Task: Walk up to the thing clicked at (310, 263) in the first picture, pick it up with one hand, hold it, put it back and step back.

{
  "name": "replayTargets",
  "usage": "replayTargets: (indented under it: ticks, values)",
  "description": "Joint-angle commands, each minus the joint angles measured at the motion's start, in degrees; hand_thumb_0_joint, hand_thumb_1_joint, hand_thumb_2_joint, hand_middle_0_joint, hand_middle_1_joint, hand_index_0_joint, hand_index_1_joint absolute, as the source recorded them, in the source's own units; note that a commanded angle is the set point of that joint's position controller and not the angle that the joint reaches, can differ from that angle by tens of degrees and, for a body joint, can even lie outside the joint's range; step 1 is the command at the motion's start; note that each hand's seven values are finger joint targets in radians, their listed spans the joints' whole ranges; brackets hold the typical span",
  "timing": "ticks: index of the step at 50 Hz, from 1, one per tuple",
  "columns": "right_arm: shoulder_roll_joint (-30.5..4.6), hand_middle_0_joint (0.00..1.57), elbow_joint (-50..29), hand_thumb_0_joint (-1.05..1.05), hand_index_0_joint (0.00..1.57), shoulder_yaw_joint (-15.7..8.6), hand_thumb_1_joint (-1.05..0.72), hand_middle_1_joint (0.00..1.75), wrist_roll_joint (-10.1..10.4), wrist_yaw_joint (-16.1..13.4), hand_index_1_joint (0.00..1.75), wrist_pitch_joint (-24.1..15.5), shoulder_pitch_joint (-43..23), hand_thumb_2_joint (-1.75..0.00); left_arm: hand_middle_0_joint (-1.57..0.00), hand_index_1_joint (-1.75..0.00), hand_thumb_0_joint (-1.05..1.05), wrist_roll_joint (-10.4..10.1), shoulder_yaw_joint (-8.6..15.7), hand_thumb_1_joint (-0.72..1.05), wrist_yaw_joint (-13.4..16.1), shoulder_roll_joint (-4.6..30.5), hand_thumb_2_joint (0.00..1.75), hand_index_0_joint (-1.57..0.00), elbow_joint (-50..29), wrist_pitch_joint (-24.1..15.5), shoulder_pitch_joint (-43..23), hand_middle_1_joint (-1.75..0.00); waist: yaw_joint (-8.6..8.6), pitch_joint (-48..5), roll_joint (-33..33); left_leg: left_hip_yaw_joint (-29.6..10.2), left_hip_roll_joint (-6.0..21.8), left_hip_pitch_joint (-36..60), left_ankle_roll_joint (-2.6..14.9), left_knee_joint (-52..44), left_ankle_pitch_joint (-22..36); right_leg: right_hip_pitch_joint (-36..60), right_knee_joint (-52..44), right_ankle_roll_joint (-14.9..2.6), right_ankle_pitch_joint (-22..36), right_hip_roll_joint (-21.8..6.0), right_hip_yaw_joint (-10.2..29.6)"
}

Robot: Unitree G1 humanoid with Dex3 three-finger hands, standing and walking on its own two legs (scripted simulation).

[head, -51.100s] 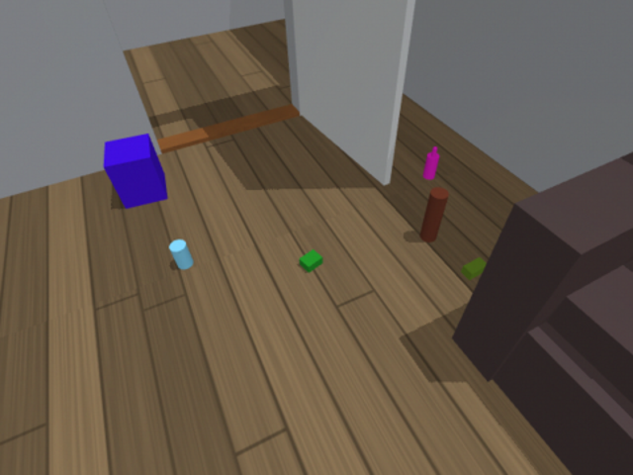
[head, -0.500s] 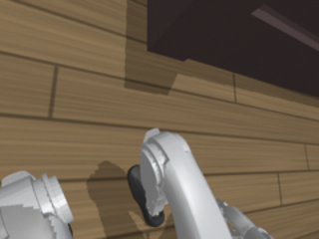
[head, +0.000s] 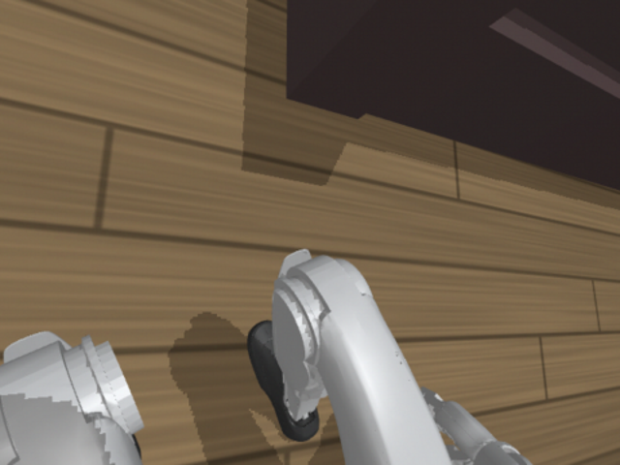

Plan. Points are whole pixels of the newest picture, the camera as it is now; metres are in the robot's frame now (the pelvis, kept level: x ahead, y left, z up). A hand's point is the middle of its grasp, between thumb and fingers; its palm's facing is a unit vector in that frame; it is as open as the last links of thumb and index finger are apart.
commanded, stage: close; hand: left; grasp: from above
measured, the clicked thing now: out of the picture +0.46 +0.36 -0.28
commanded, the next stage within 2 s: none
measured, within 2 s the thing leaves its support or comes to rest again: neither
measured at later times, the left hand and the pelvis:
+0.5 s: hand out of the picture +0.45 +0.36 -0.23, palm faces -0.48 -0.06 -0.87, open 10.5 cm; pelvis +0.00 +0.00 +0.00, yaw +0 degrees
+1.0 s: hand out of the picture +0.45 +0.36 -0.23, palm faces -0.48 -0.06 -0.88, open 10.9 cm; pelvis +0.00 +0.00 +0.00, yaw +0 degrees
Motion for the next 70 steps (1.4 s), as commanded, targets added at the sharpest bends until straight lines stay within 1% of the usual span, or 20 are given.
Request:
replayTargets:
  ticks: [1,6,11,14,16,19,21,23,26,29,35,42,44,48,52,56,59,62,65,70]
  values:
    - [-19.08,0.20,0.30,0.00,0.20,-5.85,-0.89,0.30,0.08,-1.09,0.30,0.12,9.79,-0.90,-0.44,-0.73,0.00,-1.44,2.26,0.07,2.28,14.64,0.70,-0.47,-6.17,0.01,-12.81,-0.76,-2.80,-36.66,31.65,5.85,1.85,31.82,0.62,-14.02,14.96,16.37,-11.28,-5.57,13.93,1.55,-6.99]
    - [-18.33,0.20,0.36,0.00,0.20,-5.67,-0.89,0.30,0.15,-1.14,0.30,-0.02,9.14,-0.90,-0.43,-0.73,0.00,-1.63,1.80,0.05,2.31,14.63,0.71,-0.46,-7.62,0.19,-14.28,-0.76,-2.47,-37.82,32.42,6.37,2.05,30.96,0.94,-14.04,12.23,17.32,-11.68,-5.42,12.63,1.81,-6.27]
    - [-19.14,0.20,0.43,0.00,0.20,-6.23,-0.89,0.30,0.32,-1.06,0.30,-0.33,9.82,-0.90,-0.43,-0.74,0.00,-1.83,1.63,0.06,1.95,12.92,0.70,-0.46,-5.80,0.93,-12.43,-0.78,-3.16,-35.12,30.94,6.05,1.75,30.90,0.53,-13.80,14.14,14.82,-11.21,-5.71,13.25,1.53,-7.11]
    - [-18.46,0.20,0.74,0.00,0.20,-5.88,-0.89,0.30,0.39,-1.12,0.30,-0.15,10.20,-0.90,-0.43,-0.72,0.00,-1.61,1.88,0.05,1.87,14.46,0.69,-0.45,-7.09,0.67,-13.68,-0.75,-2.41,-37.17,31.52,6.43,1.86,30.81,0.91,-14.10,13.25,17.43,-11.74,-5.40,13.38,1.63,-6.43]
    - [-18.31,0.20,1.20,0.00,0.20,-5.88,-0.89,0.30,0.38,-1.02,0.30,-0.20,10.50,-0.90,-0.40,-0.73,0.00,-1.97,1.16,0.02,1.52,13.17,0.69,-0.43,-6.73,0.90,-12.87,-0.76,-2.61,-36.25,31.82,6.44,1.86,30.95,0.85,-14.26,13.42,16.84,-11.54,-5.42,13.32,1.65,-6.38]
    - [-18.66,0.20,-0.09,0.00,0.20,-5.90,-0.89,0.30,0.51,-1.05,0.30,-0.25,9.68,-0.90,-0.39,-0.75,0.00,-1.74,2.21,0.02,1.35,14.17,0.71,-0.43,-5.21,0.77,-11.64,-0.79,-2.62,-36.27,31.60,5.84,1.92,31.62,0.57,-14.51,13.15,16.15,-11.25,-5.71,12.36,1.58,-6.87]
    - [-19.12,0.20,0.70,0.00,0.20,-6.07,-0.89,0.30,0.49,-1.18,0.30,0.11,10.21,-0.90,-0.41,-0.75,0.00,-1.57,2.84,0.04,1.61,16.11,0.71,-0.44,-10.07,0.12,-15.33,-0.78,-2.14,-39.25,33.58,6.05,1.92,33.61,0.52,-14.13,15.56,17.19,-11.32,-5.60,14.32,1.57,-6.83]
    - [-18.86,0.20,0.52,0.00,0.20,-6.03,-0.89,0.30,0.31,-1.07,0.30,0.07,9.95,-0.90,-0.39,-0.75,0.00,-2.18,2.05,0.02,1.70,13.57,0.70,-0.43,-6.34,0.32,-12.66,-0.78,-2.70,-36.77,32.23,6.02,1.87,31.52,0.54,-14.06,15.00,16.58,-11.17,-5.66,14.04,1.53,-6.90]
    - [-19.39,0.20,-0.07,0.00,0.20,-5.72,-0.89,0.30,0.21,-1.09,0.30,0.07,9.74,-0.89,-0.39,-0.76,0.00,-1.51,2.33,0.02,1.85,14.29,0.73,-0.42,-6.09,0.23,-11.89,-0.80,-3.14,-35.42,31.02,6.09,1.76,30.69,0.59,-13.53,15.05,16.69,-11.37,-5.70,13.96,1.52,-7.01]
    - [-19.05,0.20,0.08,0.00,0.20,-5.73,-0.89,0.30,0.28,-1.12,0.30,0.19,9.85,-0.90,-0.39,-0.73,0.00,-1.75,2.47,0.01,2.11,15.25,0.69,-0.42,-8.92,-0.23,-14.78,-0.77,-2.57,-37.87,33.35,6.06,1.94,32.13,0.60,-14.41,13.94,17.03,-11.48,-5.65,13.42,1.59,-6.80]
    - [-18.60,0.20,0.53,0.00,0.20,-5.84,-0.89,0.30,0.31,-1.05,0.30,-0.13,9.44,-0.89,-0.38,-0.75,0.00,-1.35,1.29,0.00,2.57,13.34,0.73,-0.41,-6.85,0.52,-13.22,-0.78,-2.81,-36.76,32.86,5.82,2.06,32.23,0.45,-14.67,13.42,15.72,-10.97,-5.69,12.93,1.71,-7.08]
    - [-18.58,0.20,0.45,0.00,0.20,-5.78,-0.89,0.30,0.44,-1.09,0.30,-0.55,9.38,-0.89,-0.38,-0.73,0.00,-1.77,1.58,-0.01,2.90,13.98,0.70,-0.41,-6.88,1.04,-13.72,-0.77,-2.73,-37.04,32.26,6.34,1.96,30.53,0.75,-14.39,12.25,16.97,-11.47,-5.49,12.82,1.70,-6.58]
    - [-18.75,0.20,1.04,0.00,0.20,-5.95,-0.89,0.30,0.59,-1.13,0.30,-0.53,9.56,-0.89,-0.37,-0.74,0.00,-1.58,1.82,-0.02,2.97,14.51,0.70,-0.40,-7.63,1.21,-13.99,-0.77,-2.18,-37.86,33.24,6.06,1.97,31.90,0.53,-14.64,13.49,16.19,-10.97,-5.61,13.47,1.69,-6.85]
    - [-19.24,0.20,0.47,0.00,0.20,-5.91,-0.89,0.30,0.44,-1.04,0.30,-0.43,9.33,-0.89,-0.36,-0.75,0.00,-1.80,1.15,-0.02,2.72,12.93,0.71,-0.39,-4.90,1.23,-12.78,-0.79,-3.31,-34.94,31.86,5.84,1.82,30.05,0.37,-14.29,13.64,15.30,-11.05,-5.80,13.30,1.55,-7.33]
    - [-18.98,0.20,0.42,0.00,0.20,-5.70,-0.89,0.30,0.09,-1.02,0.30,-0.37,10.12,-0.90,-0.36,-0.74,0.00,-1.44,2.23,-0.03,2.25,15.63,0.70,-0.39,-9.37,0.86,-15.24,-0.78,-2.44,-38.82,34.70,6.21,1.82,32.80,0.54,-14.55,14.58,17.57,-11.22,-5.56,14.35,1.50,-6.76]
    - [-19.02,0.20,-0.21,0.00,0.20,-6.04,-0.89,0.30,0.47,-0.96,0.30,-0.64,9.91,-0.89,-0.34,-0.75,0.00,-1.73,1.59,-0.04,1.87,13.51,0.70,-0.38,-6.35,1.17,-12.72,-0.78,-3.32,-36.58,32.54,6.08,1.92,32.04,0.61,-14.04,14.65,16.49,-11.31,-5.57,14.00,1.51,-6.79]
    - [-18.41,0.20,0.55,0.00,0.20,-5.92,-0.89,0.30,0.60,-0.94,0.30,-0.67,10.31,-0.89,-0.34,-0.74,0.00,-1.89,1.42,-0.05,1.67,13.83,0.69,-0.38,-8.26,1.04,-14.44,-0.77,-2.90,-36.05,33.54,6.38,1.88,30.83,0.56,-15.01,12.36,16.60,-11.55,-5.62,12.65,1.55,-6.55]
    - [-19.00,0.20,0.09,0.00,0.20,-5.79,-0.89,0.30,0.52,-0.91,0.30,-0.70,10.08,-0.89,-0.33,-0.76,0.00,-2.05,1.62,-0.07,1.32,14.21,0.73,-0.35,-8.69,0.88,-13.94,-0.79,-2.95,-37.43,33.66,6.07,1.92,32.50,0.51,-14.59,13.85,16.88,-11.47,-5.63,13.41,1.50,-6.77]
    - [-19.22,0.20,-0.39,0.00,0.20,-5.98,-0.89,0.30,0.75,-1.05,0.30,-0.39,9.72,-0.89,-0.32,-0.76,0.00,-2.05,2.94,-0.07,1.56,15.25,0.73,-0.35,-6.37,0.85,-12.46,-0.80,-2.59,-37.57,31.93,5.95,1.94,31.09,0.69,-14.42,13.67,17.31,-11.66,-5.62,13.37,1.54,-6.74]
    - [-19.08,0.20,0.70,0.00,0.20,-6.06,-0.89,0.30,0.61,-1.08,0.30,-0.08,10.53,-0.89,-0.32,-0.78,0.00,-1.80,2.03,-0.07,1.65,14.06,0.75,-0.35,-7.45,0.66,-13.19,-0.81,-2.76,-36.92,32.29,6.27,1.79,31.72,0.67,-14.03,15.37,16.59,-11.52,-5.59,14.49,1.46,-6.83]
